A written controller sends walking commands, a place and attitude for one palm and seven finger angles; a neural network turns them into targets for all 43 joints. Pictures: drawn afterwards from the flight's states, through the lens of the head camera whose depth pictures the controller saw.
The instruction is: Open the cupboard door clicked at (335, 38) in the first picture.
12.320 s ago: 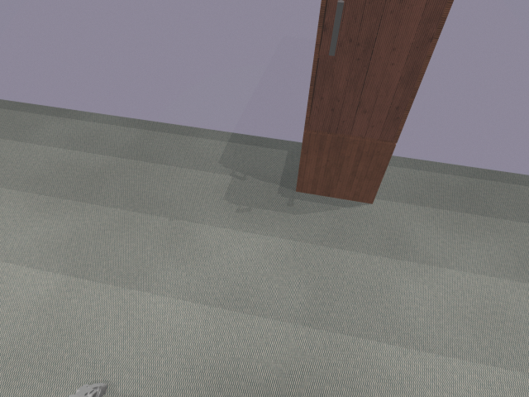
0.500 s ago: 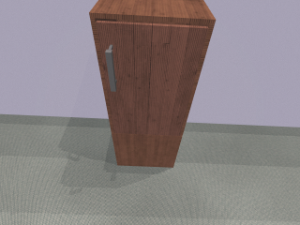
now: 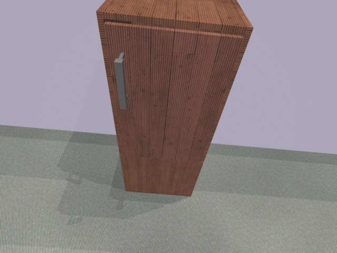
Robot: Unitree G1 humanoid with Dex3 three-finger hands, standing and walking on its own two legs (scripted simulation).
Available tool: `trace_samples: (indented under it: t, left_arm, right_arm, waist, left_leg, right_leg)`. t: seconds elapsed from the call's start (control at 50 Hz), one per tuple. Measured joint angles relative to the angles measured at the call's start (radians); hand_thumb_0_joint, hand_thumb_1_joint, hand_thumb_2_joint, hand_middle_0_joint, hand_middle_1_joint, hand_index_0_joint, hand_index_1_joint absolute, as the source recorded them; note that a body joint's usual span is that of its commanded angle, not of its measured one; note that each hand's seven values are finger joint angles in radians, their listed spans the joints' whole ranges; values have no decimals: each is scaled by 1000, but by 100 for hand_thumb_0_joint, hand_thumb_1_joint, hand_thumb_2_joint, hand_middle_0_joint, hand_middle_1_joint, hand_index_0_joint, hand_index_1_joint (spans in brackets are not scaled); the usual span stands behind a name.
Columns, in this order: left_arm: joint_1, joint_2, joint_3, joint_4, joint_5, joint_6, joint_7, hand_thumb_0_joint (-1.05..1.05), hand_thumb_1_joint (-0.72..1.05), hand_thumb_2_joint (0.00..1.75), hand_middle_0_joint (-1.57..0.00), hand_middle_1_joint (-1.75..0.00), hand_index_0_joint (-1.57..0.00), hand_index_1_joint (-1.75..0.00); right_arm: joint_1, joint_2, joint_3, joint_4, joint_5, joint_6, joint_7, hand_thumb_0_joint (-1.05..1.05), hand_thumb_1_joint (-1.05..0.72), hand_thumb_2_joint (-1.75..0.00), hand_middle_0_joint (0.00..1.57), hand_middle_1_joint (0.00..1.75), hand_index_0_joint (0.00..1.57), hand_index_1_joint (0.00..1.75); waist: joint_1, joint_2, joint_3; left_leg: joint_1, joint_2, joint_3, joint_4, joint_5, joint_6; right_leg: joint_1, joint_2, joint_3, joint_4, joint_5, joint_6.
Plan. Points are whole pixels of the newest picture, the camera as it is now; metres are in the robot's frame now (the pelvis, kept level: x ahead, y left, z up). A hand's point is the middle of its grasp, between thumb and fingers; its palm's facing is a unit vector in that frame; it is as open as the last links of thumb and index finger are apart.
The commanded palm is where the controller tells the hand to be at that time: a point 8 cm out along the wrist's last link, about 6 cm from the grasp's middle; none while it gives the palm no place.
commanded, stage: come to a stop and stand still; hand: left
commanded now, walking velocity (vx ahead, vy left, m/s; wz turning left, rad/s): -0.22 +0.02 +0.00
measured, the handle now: (122, 82) +0.56 +0.19 +0.10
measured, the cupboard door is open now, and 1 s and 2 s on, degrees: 0 0 0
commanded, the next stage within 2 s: none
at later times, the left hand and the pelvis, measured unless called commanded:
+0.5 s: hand out of the picture +0.07 +0.17 -0.17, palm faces +0.07 -0.98 -0.19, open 7.3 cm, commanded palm none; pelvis +0.00 -0.01 +0.00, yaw +1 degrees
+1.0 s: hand out of the picture -0.02 +0.13 -0.16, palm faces +0.06 -0.98 -0.20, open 7.4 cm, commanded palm none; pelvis +0.00 -0.03 +0.01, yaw +2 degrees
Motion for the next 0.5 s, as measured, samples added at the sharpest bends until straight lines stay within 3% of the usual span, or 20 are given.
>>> trace_samples:
  t: [0.06,0.1,0.14,0.2,0.28,0.38,0.44,0.5]
  left_arm:
    - [-23,-7,-8,15,1,20,1,1,91,90,-20,-30,-19,-30]
    - [-63,-6,-8,6,-2,30,3,1,91,90,-20,-30,-19,-30]
    - [-113,-1,-5,-19,-5,29,5,1,91,90,-20,-30,-19,-30]
    - [-166,30,1,-56,3,24,14,3,93,90,-20,-30,-20,-30]
    - [-209,64,13,-90,-5,17,10,3,94,90,-20,-30,-20,-30]
    - [-269,71,17,-129,1,18,22,2,93,90,-20,-30,-19,-30]
    - [-283,68,18,-145,-3,33,23,1,92,90,-20,-30,-19,-30]
    - [-281,67,27,-146,-11,62,22,1,93,90,-20,-30,-20,-30]
  right_arm:
    - [-11,-2,6,-7,-2,-27,-22,1,-92,-90,20,30,20,30]
    - [-13,1,13,-10,-2,-31,-34,1,-92,-90,20,29,20,30]
    - [-13,6,19,-8,1,-24,-37,1,-92,-90,20,29,20,30]
    - [-11,18,18,-2,11,-5,-34,0,-92,-90,20,30,20,30]
    - [-22,14,-5,-5,19,26,-29,0,-91,-90,20,30,20,30]
    - [-66,0,-20,-15,21,52,-22,0,-91,-90,20,30,20,30]
    - [-84,-4,-22,-27,19,48,-16,0,-91,-90,20,30,20,30]
    - [-77,-4,-20,-40,6,43,-11,0,-91,-90,20,29,20,30]
  waist:
    - [-8,-3,10]
    - [-20,7,30]
    - [-27,19,55]
    - [-23,20,86]
    - [-28,44,94]
    - [-28,43,116]
    - [-22,16,113]
    - [-12,-10,88]
  left_leg:
    - [39,0,21,-30,-6,12]
    - [71,3,19,-71,10,9]
    - [94,5,9,-105,28,2]
    - [106,2,5,-98,18,-17]
    - [60,14,-8,-23,-16,-33]
    - [-18,7,-18,102,-132,-44]
    - [2,-1,2,-8,3,-43]
    - [21,-13,23,-42,69,-5]
  right_leg:
    - [-79,-5,3,194,-73,-5]
    - [-123,-10,-4,245,-104,-1]
    - [-135,-21,-15,162,-34,6]
    - [-118,-40,-18,-14,228,14]
    - [-137,-35,-34,27,122,1]
    - [-148,-45,-56,29,131,-8]
    - [-152,-57,-50,32,143,2]
    - [-152,-61,-24,39,115,12]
